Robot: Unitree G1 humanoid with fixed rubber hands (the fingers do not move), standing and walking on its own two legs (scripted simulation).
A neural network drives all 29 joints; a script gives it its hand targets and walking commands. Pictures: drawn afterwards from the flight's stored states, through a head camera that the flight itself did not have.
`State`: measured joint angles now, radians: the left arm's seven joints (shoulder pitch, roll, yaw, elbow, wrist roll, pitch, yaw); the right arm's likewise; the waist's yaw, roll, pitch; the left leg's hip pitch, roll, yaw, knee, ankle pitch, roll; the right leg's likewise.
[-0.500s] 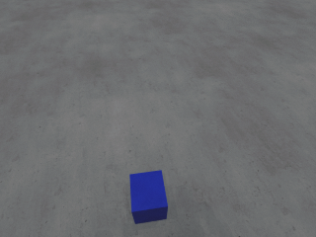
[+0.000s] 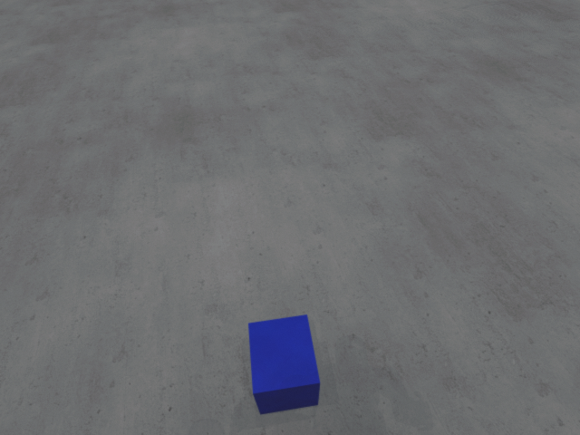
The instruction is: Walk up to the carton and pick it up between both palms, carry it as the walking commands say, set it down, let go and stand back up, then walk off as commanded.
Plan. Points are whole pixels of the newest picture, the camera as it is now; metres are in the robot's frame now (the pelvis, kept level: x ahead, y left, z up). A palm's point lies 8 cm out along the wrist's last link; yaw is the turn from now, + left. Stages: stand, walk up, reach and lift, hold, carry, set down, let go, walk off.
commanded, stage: walk up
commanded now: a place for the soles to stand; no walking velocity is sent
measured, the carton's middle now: (283, 364) +0.47 +0.06 -0.67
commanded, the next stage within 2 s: reach and lift in 0.32 s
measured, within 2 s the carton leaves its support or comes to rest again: neither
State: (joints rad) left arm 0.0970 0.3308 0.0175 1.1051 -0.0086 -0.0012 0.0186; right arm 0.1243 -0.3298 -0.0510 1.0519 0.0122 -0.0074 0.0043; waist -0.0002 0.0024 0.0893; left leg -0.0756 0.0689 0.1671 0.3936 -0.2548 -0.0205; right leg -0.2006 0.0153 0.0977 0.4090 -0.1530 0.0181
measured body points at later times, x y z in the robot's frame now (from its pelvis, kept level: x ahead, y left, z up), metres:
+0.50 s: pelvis -0.01 +0.00 -0.02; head +0.05 +0.00 +0.43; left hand +0.13 +0.28 -0.13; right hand +0.13 -0.28 -0.13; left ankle -0.02 +0.12 -0.74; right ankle +0.05 -0.13 -0.74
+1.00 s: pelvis -0.04 +0.00 -0.06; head +0.11 +0.04 +0.36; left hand +0.23 +0.28 -0.17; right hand +0.22 -0.24 -0.17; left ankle -0.03 +0.12 -0.74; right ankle +0.05 -0.13 -0.74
